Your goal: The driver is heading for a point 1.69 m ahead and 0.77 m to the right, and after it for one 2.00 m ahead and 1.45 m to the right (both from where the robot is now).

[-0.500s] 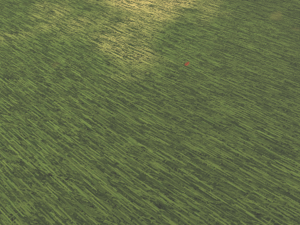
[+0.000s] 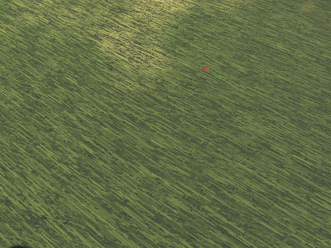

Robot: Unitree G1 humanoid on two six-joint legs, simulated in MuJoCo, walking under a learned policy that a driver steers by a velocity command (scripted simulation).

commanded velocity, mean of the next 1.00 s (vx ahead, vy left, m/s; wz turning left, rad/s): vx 0.49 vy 0.00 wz -0.48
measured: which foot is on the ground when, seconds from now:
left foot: down 0.00-0.16, up 0.18-0.68, down 0.70-1.00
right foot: up 0.00-0.14, down 0.16-0.70, up 0.72-1.00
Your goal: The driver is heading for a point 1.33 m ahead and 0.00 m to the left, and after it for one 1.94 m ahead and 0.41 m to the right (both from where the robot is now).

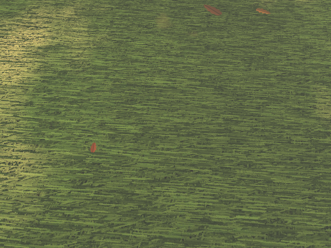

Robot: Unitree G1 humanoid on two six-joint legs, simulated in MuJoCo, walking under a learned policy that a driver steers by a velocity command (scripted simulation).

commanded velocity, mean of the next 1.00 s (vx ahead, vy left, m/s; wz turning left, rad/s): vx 0.50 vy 0.00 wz -0.20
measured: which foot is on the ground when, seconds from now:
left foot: down 0.00-0.24, up 0.26-0.76, down 0.78-1.00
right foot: up 0.00-0.20, down 0.22-0.78, up 0.80-1.00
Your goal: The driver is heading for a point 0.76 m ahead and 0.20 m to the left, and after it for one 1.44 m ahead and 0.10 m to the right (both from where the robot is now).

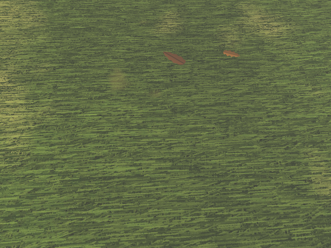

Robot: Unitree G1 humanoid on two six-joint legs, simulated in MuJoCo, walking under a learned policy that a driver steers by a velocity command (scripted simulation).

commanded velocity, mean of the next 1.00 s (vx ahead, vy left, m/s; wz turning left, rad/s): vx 0.33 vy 0.00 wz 0.33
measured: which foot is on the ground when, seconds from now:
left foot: down 0.00-0.32, up 0.34-0.80, down 0.82-1.00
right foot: up 0.00-0.30, down 0.32-0.80, up 0.82-1.00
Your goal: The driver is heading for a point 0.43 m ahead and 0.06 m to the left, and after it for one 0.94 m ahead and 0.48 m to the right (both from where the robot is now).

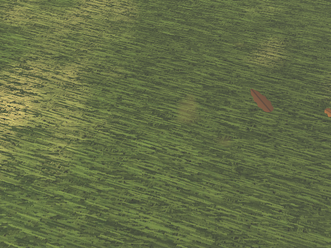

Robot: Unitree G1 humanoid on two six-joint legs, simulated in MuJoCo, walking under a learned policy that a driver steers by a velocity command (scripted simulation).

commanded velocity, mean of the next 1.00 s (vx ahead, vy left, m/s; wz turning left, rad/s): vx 0.27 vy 0.00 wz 0.34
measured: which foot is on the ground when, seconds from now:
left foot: down 0.00-0.34, up 0.36-0.78, down 0.80-1.00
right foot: up 0.00-0.32, down 0.34-0.82, up 0.84-1.00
